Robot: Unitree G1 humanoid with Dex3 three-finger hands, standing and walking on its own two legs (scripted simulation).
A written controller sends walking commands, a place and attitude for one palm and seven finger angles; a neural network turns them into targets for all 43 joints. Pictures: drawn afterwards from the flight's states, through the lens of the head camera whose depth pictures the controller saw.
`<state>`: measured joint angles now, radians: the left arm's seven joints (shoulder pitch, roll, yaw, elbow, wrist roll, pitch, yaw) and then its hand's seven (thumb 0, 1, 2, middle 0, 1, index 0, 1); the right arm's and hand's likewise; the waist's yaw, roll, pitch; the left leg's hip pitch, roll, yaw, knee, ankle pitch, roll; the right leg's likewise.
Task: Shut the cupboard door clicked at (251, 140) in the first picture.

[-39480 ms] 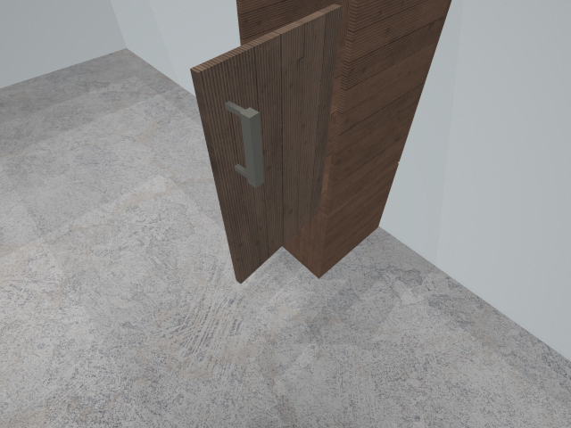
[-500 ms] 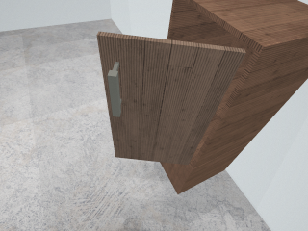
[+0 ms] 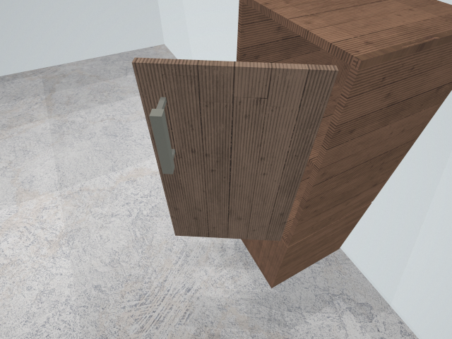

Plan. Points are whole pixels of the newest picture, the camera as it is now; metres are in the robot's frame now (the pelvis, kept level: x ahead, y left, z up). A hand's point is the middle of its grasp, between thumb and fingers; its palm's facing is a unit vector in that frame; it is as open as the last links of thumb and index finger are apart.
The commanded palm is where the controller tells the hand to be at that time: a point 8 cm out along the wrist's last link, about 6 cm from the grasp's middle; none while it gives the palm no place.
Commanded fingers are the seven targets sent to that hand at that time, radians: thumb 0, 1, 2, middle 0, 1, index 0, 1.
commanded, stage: come to a stop and stand still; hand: left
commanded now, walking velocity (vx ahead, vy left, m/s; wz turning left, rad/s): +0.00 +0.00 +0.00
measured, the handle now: (165, 137) +0.45 +0.15 +0.12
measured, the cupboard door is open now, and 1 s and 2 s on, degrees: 59 59 59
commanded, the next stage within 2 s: look again from close up in 0.98 s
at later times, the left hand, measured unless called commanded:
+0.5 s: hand out of the picture +0.02 +0.18 -0.17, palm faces -0.02 -0.98 -0.19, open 7.3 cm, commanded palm none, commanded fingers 0.00 0.90 0.90 -0.20 -0.30 -0.20 -0.30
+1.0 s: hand out of the picture +0.04 +0.19 -0.17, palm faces -0.01 -0.99 -0.17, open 7.4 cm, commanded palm none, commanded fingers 0.00 0.90 0.90 -0.20 -0.30 -0.20 -0.30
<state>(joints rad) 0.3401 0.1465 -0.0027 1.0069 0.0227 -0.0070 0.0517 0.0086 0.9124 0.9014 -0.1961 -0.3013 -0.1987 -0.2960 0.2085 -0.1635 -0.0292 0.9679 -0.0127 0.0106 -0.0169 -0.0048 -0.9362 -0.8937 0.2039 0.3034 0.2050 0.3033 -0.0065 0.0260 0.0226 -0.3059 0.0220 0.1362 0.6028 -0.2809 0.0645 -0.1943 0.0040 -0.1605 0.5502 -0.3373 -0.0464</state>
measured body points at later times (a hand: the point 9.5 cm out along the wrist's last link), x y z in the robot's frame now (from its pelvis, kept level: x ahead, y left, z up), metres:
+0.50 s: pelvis +0.02 +0.02 +0.01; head +0.04 +0.02 +0.46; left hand +0.03 +0.24 -0.15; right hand -0.01 -0.19 -0.15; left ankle +0.03 +0.07 -0.73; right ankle -0.02 -0.09 -0.73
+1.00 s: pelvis +0.04 +0.03 +0.01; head +0.06 +0.04 +0.46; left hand +0.04 +0.24 -0.16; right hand +0.05 -0.20 -0.15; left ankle +0.03 +0.07 -0.73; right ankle -0.02 -0.09 -0.73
